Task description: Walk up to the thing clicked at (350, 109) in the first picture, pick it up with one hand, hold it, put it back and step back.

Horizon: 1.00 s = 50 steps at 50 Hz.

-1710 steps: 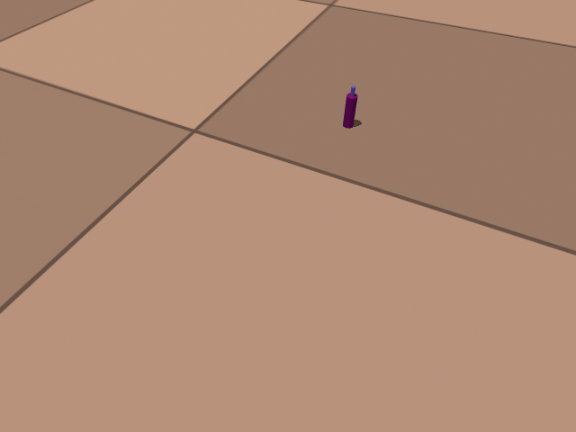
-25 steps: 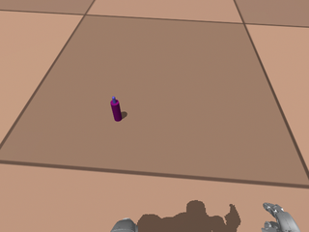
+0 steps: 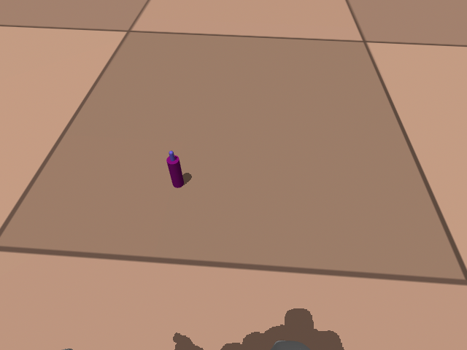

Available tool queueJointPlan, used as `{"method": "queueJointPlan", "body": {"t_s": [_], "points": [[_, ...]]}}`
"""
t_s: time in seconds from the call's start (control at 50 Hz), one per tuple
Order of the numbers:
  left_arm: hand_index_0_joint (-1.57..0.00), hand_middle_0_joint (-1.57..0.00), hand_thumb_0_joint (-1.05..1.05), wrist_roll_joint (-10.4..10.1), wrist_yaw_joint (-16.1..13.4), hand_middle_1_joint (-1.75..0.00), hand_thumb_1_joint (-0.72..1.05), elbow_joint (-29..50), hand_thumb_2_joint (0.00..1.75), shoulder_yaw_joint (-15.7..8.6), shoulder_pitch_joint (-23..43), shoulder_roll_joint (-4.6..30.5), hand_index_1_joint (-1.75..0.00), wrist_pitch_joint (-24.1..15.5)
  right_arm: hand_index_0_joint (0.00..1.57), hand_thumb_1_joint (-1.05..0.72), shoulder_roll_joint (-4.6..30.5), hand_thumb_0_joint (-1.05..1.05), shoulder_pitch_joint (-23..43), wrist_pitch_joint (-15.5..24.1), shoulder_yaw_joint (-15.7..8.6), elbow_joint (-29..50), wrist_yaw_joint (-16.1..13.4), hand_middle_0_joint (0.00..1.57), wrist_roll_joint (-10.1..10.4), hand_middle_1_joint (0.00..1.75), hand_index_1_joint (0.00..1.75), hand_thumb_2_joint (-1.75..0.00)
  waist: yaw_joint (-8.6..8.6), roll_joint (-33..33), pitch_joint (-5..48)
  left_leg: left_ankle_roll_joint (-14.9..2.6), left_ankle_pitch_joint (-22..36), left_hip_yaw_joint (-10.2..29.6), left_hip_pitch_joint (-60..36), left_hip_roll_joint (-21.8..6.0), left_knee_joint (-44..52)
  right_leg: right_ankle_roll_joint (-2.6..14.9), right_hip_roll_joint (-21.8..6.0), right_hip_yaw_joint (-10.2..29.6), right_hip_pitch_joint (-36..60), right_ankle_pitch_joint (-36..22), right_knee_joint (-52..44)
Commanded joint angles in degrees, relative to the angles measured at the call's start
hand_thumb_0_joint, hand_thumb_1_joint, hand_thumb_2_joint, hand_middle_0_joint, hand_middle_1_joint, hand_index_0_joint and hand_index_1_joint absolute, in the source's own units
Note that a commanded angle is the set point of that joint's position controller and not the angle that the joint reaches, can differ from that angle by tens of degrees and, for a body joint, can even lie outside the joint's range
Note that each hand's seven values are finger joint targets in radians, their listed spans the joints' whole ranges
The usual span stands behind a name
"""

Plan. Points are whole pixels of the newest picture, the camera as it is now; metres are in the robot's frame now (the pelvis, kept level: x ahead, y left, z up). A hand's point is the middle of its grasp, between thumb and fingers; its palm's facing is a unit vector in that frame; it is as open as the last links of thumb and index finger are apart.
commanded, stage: step back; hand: left
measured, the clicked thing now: (174, 168) +1.03 +0.25 -0.64
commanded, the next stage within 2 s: stand in 0.46 s
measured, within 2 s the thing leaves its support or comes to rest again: neither
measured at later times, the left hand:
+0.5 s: hand out of the picture +0.12 +0.26 -0.16, palm faces +0.09 -0.94 -0.32, open 7.4 cm
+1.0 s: hand out of the picture +0.12 +0.26 -0.14, palm faces +0.03 -0.94 -0.34, open 7.4 cm
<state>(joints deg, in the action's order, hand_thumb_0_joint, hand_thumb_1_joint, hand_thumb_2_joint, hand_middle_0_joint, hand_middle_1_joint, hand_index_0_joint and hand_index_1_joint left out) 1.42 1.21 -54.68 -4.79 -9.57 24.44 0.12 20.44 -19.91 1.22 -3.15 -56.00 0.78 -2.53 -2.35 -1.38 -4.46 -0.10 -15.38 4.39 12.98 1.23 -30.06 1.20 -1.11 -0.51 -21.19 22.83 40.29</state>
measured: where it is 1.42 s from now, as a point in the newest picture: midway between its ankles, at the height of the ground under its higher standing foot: outside the picture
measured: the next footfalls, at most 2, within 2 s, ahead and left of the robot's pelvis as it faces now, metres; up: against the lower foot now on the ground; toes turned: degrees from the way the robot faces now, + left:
right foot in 0.04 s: +0.10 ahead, -0.12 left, +0.00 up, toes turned -1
left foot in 0.34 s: +0.09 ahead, +0.12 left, +0.00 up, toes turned +3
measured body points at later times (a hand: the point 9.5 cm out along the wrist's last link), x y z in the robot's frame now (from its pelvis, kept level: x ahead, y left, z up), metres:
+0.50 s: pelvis +0.05 +0.00 +0.00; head +0.07 +0.01 +0.45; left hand +0.11 +0.31 -0.14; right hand +0.15 -0.30 -0.12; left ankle +0.05 +0.12 -0.73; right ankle +0.06 -0.12 -0.73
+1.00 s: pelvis +0.05 +0.00 +0.01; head +0.05 +0.01 +0.46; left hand +0.11 +0.31 -0.12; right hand +0.16 -0.29 -0.12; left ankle +0.05 +0.12 -0.73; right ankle +0.06 -0.12 -0.73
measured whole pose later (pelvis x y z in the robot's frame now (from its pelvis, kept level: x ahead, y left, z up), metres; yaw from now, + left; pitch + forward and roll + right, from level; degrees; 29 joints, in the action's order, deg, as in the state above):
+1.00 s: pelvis +0.05 +0.00 +0.01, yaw +3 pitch -3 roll +0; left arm 0.6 0.2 -65.2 0.3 -4.7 20.1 -1.1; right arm 19.4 -3.7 0.6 -0.4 -64.5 0.5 -0.6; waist 0.7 -0.1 -3.6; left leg 0.0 -9.4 -0.2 5.6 0.1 -18.1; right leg -0.9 -2.2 -3.5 -5.7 9.4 18.3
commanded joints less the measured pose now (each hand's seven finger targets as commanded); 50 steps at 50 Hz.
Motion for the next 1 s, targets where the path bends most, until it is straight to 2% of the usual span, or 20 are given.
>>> {"method": "queueJointPlan", "body": {"t_s": [0.0, 0.02, 0.04, 0.06, 0.08, 0.1, 0.16, 0.26, 0.3, 0.32, 0.34, 0.36, 0.38, 0.4, 0.44, 0.46, 0.56, 0.66, 0.8, 0.98], "points": [[-0.20, -0.20, 0.00, 0.05, -1.21, -0.30, 0.90, 2.29, 0.90, -2.18, -2.12, 7.18, -0.30, -2.28, 0.20, -0.90, 12.34, 0.00, 7.09, 0.58, -1.90, 6.10, -1.36, 0.20, 1.49, 0.30, 0.30, -0.90, 5.50, 7.54, 5.20, -5.46, 4.11, 7.62, 10.30, -7.59, 0.22, 0.73, 2.35, -1.55, 17.82, -10.85, -15.86], [-0.20, -0.20, 0.00, 0.57, -1.63, -0.30, 0.90, 1.82, 0.90, -2.61, -3.52, 8.83, -0.30, -2.47, 0.20, -0.90, 9.94, 0.00, 6.51, 0.56, -0.94, 6.39, -1.59, 0.20, 2.00, 0.30, 0.30, -0.90, 6.31, 3.28, 7.49, -3.63, 1.31, 6.63, 14.31, -4.71, -4.72, 1.44, -0.94, 3.16, 23.34, -10.95, -16.04], [-0.20, -0.20, 0.00, 1.15, -2.02, -0.30, 0.90, 1.91, 0.90, -3.43, -4.82, 11.79, -0.30, -2.67, 0.20, -0.90, 7.07, 0.00, 4.47, 0.69, 0.05, 6.68, -1.88, 0.20, 2.43, 0.30, 0.30, -0.90, 6.34, -6.65, 8.80, -1.15, -6.78, 4.46, 19.82, 1.60, -13.79, 4.19, -11.33, 18.59, 25.85, -5.57, -21.34], [-0.20, -0.20, 0.00, 0.81, -1.97, -0.30, 0.90, 3.39, 0.90, -3.63, -0.06, 14.41, -0.30, -2.54, 0.20, -0.90, 8.53, 0.00, 3.82, 0.12, -0.42, 5.85, -2.56, 0.20, 1.83, 0.30, 0.30, -0.90, 5.10, -7.23, 7.30, -0.45, -16.46, 2.83, 17.42, 1.10, -18.61, 9.00, -19.99, 27.00, 15.99, 9.94, -26.85], [-0.20, -0.20, 0.00, 0.87, -1.63, -0.30, 0.90, 4.89, 0.90, -3.49, 4.71, 14.72, -0.30, -2.44, 0.20, -0.90, 12.44, 0.00, 1.69, -0.23, -1.65, 3.92, -2.61, 0.20, 1.36, 0.30, 0.30, -0.90, 3.46, -4.94, 4.29, -0.05, -17.57, 2.11, 11.51, -1.67, -22.31, 12.04, -22.35, 28.86, 6.57, 16.90, -27.69], [-0.20, -0.20, 0.00, 0.81, -1.49, -0.30, 0.90, 5.53, 0.90, -3.25, 7.23, 13.54, -0.30, -2.31, 0.20, -0.90, 13.54, 0.00, 0.31, -0.16, -2.01, 2.69, -2.50, 0.20, 1.32, 0.30, 0.30, -0.90, 2.18, -5.36, 2.04, 0.08, -16.57, 1.42, 10.67, -2.86, -21.92, 12.32, -20.88, 26.31, 4.29, 15.08, -27.03], [-0.20, -0.20, 0.00, 0.21, -1.57, -0.30, 0.90, 4.42, 0.90, -2.51, 5.62, 10.74, -0.30, -2.79, 0.20, -0.90, 11.62, 0.00, 1.14, -0.14, -1.26, 0.84, -1.93, 0.20, 1.13, 0.30, 0.30, -0.90, 3.40, -5.15, 0.50, -0.37, -11.21, 3.03, 12.40, -1.75, -20.04, 8.43, -14.29, 15.89, 6.51, 1.79, -24.08], [-0.20, -0.20, 0.00, 0.05, -1.33, -0.30, 0.90, 3.38, 0.90, -2.04, 6.06, 10.69, -0.30, -2.65, 0.20, -0.90, 10.06, 0.00, 2.70, 0.62, -0.91, 0.18, -1.73, 0.20, 0.90, 0.30, 0.30, -0.90, 3.30, -7.94, 2.87, 0.18, -8.09, -4.12, 5.20, -1.40, -7.13, 7.59, -12.82, 9.18, 7.39, -16.79, -18.41], [-0.20, -0.20, 0.00, -0.32, -1.28, -0.30, 0.90, 3.37, 0.90, -1.66, 7.72, 10.40, -0.30, -2.08, 0.20, -0.90, 9.52, 0.00, 1.93, 0.97, -1.29, -0.98, -1.88, 0.20, 0.65, 0.30, 0.30, -0.90, 1.54, -6.58, 4.43, -0.12, 0.00, -6.54, -0.29, -0.73, 2.72, 6.53, -12.01, 6.59, 6.55, -19.87, -13.92], [-0.20, -0.20, 0.00, -0.46, -1.30, -0.30, 0.90, 3.37, 0.90, -1.11, 6.63, 8.95, -0.30, -1.95, 0.20, -0.90, 10.08, 0.00, 2.81, 1.23, -1.58, -1.12, -2.01, 0.20, 0.51, 0.30, 0.30, -0.90, 1.63, -4.37, 5.62, -0.59, 6.11, -4.52, -3.09, -1.35, 5.12, 4.72, -10.45, 4.91, 6.43, -24.63, -10.88], [-0.20, -0.20, 0.00, -0.74, -1.36, -0.30, 0.90, 3.35, 0.90, -0.37, 5.69, 7.54, -0.30, -1.91, 0.20, -0.90, 11.44, 0.00, 4.18, 1.51, -2.02, -0.67, -2.21, 0.20, 0.30, 0.30, 0.30, -0.90, 1.99, -1.04, 7.75, -1.92, 13.76, 0.81, -6.14, -5.15, 4.79, 2.68, -8.43, 3.43, 4.81, -25.59, -7.84], [-0.20, -0.20, 0.00, -1.38, -1.38, -0.30, 0.90, 3.44, 0.90, 0.06, 5.66, 5.78, -0.30, -1.85, 0.20, -0.90, 13.58, 0.00, 6.07, 1.81, -2.17, 0.12, -2.41, 0.20, 0.14, 0.30, 0.30, -0.90, 2.87, 4.54, 9.43, -4.47, 16.79, 9.21, -5.02, -11.96, 6.89, 0.38, -4.97, 1.19, 4.78, -19.50, -5.20], [-0.20, -0.20, 0.00, -1.90, -1.39, -0.30, 0.90, 2.01, 0.90, -0.03, 5.63, 6.29, -0.30, -1.48, 0.20, -0.90, 15.32, 0.00, 11.17, 1.70, -2.09, 0.88, -2.15, 0.20, 0.85, 0.30, 0.30, -0.90, 4.51, 6.67, 8.06, -7.42, 11.18, 10.16, 0.95, -13.63, 6.23, -0.05, -1.75, -0.49, 7.76, -5.52, -6.73], [-0.20, -0.20, 0.00, -1.48, -1.57, -0.30, 0.90, 0.90, 0.90, -0.01, 5.44, 6.81, -0.30, -1.61, 0.20, -0.90, 15.09, 0.00, 13.70, 1.38, -1.83, 0.88, -1.83, 0.20, 0.87, 0.30, 0.30, -0.90, 4.59, 7.41, 6.89, -7.42, 8.91, 8.90, 4.13, -13.44, 5.51, 0.17, -2.38, 0.29, 11.53, -3.20, -10.31], [-0.20, -0.20, 0.00, -1.48, -1.33, -0.30, 0.90, -1.20, 0.90, 1.06, 4.82, 5.85, -0.30, -2.20, 0.20, -0.90, 11.62, 0.00, 13.91, 1.62, -0.63, 0.78, -1.46, 0.20, 1.76, 0.30, 0.30, -0.90, 3.84, 5.29, 8.54, -3.31, 15.80, 4.78, 0.59, -9.77, 6.33, 0.56, -5.61, 3.41, 15.48, -17.80, -13.51], [-0.20, -0.20, 0.00, -1.31, -1.28, -0.30, 0.90, -1.66, 0.90, 1.03, 5.25, 6.77, -0.30, -2.36, 0.20, -0.90, 11.36, 0.00, 12.59, 1.80, -0.27, 0.22, -1.56, 0.20, 1.87, 0.30, 0.30, -0.90, 2.91, 4.87, 8.45, -2.14, 18.80, 3.58, -1.43, -9.14, 7.17, 0.70, -5.82, 3.00, 14.96, -21.58, -12.96], [-0.20, -0.20, 0.00, -1.49, -1.49, -0.30, 0.90, -3.72, 0.90, 1.98, 6.16, 6.82, -0.30, -2.39, 0.20, -0.90, 12.13, 0.00, 14.81, 1.64, -0.03, -1.88, -1.63, 0.20, 2.09, 0.30, 0.30, -0.90, 2.78, 4.82, 9.06, -1.61, 27.17, 2.04, -6.70, -9.29, 7.13, 0.37, -6.22, 2.63, 16.70, -28.17, -16.33], [-0.20, -0.20, 0.00, -1.17, -1.59, -0.30, 0.90, -5.65, 0.90, 2.54, 6.29, 7.06, -0.30, -2.44, 0.20, -0.90, 11.37, 0.00, 17.01, 1.10, 0.30, -2.84, -1.55, 0.20, 2.44, 0.30, 0.30, -0.90, 2.57, 1.01, 8.64, -1.54, 24.93, 1.31, -9.26, -9.20, 9.31, -0.30, -6.57, 2.08, 17.09, -29.10, -19.80], [-0.20, -0.20, 0.00, -1.01, -1.60, -0.30, 0.90, -6.94, 0.90, 2.86, 7.13, 7.04, -0.30, -2.40, 0.20, -0.90, 11.09, 0.00, 19.19, 0.76, 0.60, -4.02, -1.06, 0.20, 2.16, 0.30, 0.30, -0.90, 2.85, 1.27, 5.21, -0.86, 15.12, 1.24, -7.13, -8.68, 13.65, -0.87, -6.76, 2.53, 16.22, -19.93, -23.93], [-0.20, -0.20, 0.00, -0.86, -1.39, -0.30, 0.90, -7.43, 0.90, 2.98, 7.09, 7.49, -0.30, -2.72, 0.20, -0.90, 10.87, 0.00, 19.89, 1.03, 0.70, -5.27, -0.66, 0.20, 2.09, 0.30, 0.30, -0.90, 3.16, 1.35, 6.17, -0.60, 11.73, 1.25, -7.41, -8.68, 15.39, -0.79, -7.23, 2.91, 16.36, -16.81, -25.38]]}}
